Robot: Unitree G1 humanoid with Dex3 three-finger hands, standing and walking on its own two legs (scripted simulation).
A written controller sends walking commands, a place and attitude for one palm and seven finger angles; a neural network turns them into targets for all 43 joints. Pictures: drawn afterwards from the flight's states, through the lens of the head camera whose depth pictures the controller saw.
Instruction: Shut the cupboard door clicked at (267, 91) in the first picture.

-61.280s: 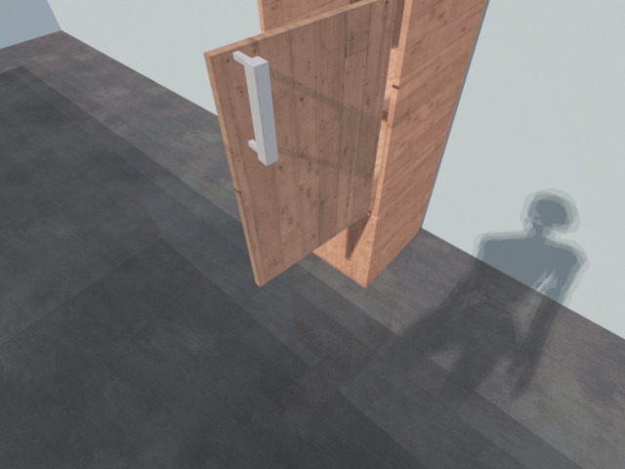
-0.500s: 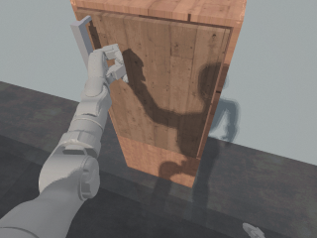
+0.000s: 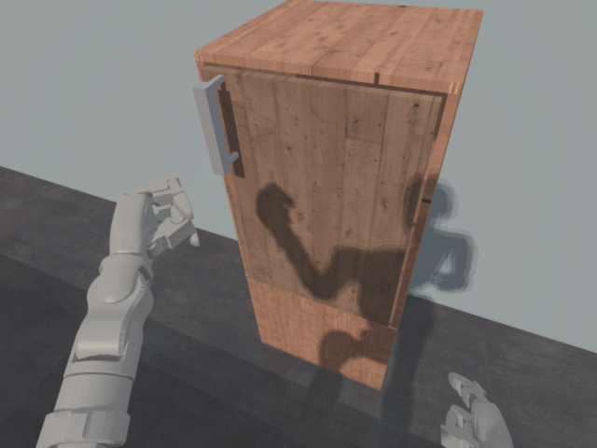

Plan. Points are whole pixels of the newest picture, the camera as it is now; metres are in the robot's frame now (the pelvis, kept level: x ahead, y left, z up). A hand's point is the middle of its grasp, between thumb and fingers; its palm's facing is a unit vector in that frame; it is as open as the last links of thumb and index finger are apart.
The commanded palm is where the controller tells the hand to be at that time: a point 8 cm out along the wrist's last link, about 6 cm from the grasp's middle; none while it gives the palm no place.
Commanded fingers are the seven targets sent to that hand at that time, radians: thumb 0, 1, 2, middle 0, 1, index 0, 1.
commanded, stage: draw the hand back to the body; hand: left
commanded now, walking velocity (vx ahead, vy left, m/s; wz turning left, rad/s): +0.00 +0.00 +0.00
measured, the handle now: (220, 126) +0.61 +0.18 +0.16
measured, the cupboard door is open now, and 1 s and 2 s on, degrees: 0 0 0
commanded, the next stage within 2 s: step back with the hand held close in 0.98 s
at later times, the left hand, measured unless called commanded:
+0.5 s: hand (71, 308) +0.22 +0.26 +0.16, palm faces +0.38 -0.86 -0.34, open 5.3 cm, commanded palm +0.16 +0.30 +0.18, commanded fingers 0.00 0.90 0.90 -0.31 -0.42 -0.31 -0.42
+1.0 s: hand (37, 324) +0.20 +0.28 +0.16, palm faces +0.46 -0.81 -0.38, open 7.4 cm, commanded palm +0.15 +0.32 +0.18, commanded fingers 0.00 0.90 0.90 -0.20 -0.30 -0.20 -0.30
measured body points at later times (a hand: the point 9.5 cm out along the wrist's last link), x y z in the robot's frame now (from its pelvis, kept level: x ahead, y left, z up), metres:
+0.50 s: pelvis +0.00 +0.02 +0.01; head -0.03 -0.01 +0.46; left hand +0.19 +0.30 +0.18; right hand +0.17 -0.21 -0.09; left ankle +0.04 +0.14 -0.74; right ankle -0.05 -0.10 -0.74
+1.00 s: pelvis +0.01 +0.02 +0.01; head -0.02 -0.01 +0.45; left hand +0.17 +0.32 +0.19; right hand +0.21 -0.20 -0.07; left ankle +0.04 +0.14 -0.74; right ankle -0.05 -0.10 -0.74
